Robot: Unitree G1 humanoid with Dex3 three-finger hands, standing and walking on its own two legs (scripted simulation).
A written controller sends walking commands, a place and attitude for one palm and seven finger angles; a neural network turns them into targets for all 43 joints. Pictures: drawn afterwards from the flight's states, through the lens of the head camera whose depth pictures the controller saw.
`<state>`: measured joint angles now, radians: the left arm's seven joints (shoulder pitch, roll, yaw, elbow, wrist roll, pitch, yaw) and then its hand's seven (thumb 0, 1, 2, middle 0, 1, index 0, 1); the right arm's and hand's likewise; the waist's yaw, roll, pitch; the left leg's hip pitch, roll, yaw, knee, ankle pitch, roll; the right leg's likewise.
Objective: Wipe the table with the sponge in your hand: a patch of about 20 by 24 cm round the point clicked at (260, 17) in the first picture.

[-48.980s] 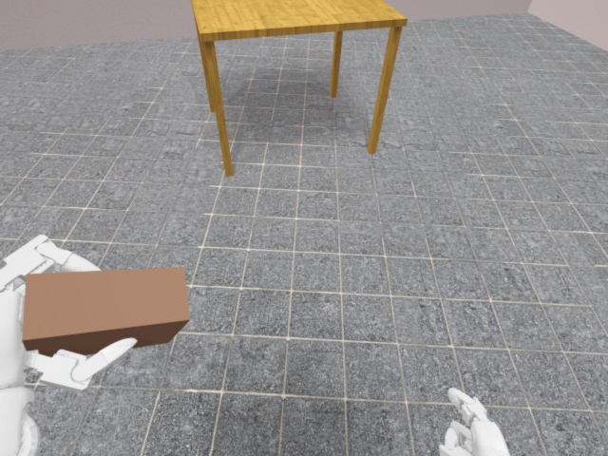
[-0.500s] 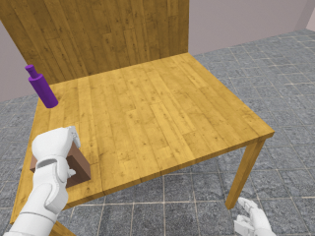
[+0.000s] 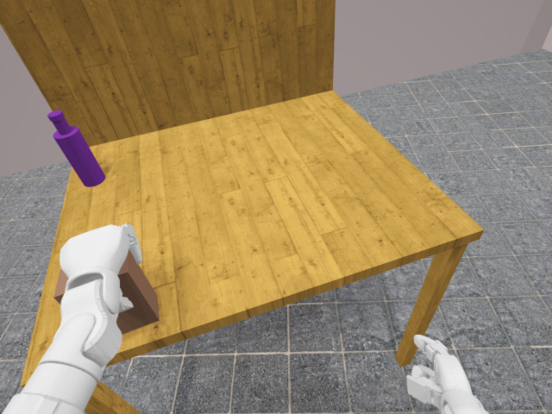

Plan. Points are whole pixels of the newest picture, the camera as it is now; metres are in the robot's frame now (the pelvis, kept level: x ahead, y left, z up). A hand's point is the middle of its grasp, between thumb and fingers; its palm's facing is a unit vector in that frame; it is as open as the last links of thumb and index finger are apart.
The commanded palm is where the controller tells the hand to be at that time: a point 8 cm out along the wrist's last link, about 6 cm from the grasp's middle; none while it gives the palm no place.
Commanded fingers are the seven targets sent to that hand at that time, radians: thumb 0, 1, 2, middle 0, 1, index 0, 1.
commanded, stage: move the sponge above the wiping area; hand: left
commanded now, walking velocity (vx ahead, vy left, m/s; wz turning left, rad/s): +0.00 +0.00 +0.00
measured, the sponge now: (118, 304) +0.27 +0.31 +0.01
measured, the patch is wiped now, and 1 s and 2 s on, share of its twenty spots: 0.00 0.00 0.00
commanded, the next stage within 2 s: lower the sponge onto the table in 1.54 s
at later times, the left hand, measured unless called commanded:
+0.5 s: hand (127, 286) +0.27 +0.27 +0.05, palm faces -0.11 -0.13 -0.99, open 9.6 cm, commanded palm +0.26 +0.28 +0.14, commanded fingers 0.00 0.10 1.30 -1.20 -1.60 -1.20 -1.60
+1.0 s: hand (135, 285) +0.28 +0.26 +0.06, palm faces -0.08 -0.09 -0.99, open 9.6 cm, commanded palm +0.26 +0.28 +0.14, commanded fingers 0.00 0.10 1.30 -1.20 -1.60 -1.20 -1.60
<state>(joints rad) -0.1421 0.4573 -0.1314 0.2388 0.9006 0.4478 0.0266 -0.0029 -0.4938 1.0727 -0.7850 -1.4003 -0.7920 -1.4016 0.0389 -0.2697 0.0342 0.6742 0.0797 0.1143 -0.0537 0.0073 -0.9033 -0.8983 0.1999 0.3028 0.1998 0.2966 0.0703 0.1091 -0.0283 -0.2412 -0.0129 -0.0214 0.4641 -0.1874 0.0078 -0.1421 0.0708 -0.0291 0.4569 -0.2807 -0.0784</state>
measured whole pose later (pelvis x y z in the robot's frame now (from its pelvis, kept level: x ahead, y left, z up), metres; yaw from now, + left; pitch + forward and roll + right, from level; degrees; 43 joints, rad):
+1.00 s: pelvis +0.00 +0.01 +0.00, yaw +0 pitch -2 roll +0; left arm -0.04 0.45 -0.16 0.11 0.93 0.26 0.01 0.00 -0.50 1.07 -0.79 -1.40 -0.80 -1.40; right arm 0.07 -0.27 0.02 0.66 0.05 0.09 -0.06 0.01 -0.90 -0.90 0.20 0.30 0.20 0.30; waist 0.08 0.09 -0.01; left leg -0.24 -0.02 -0.02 0.49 -0.20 0.02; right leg -0.13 0.07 -0.02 0.46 -0.29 -0.07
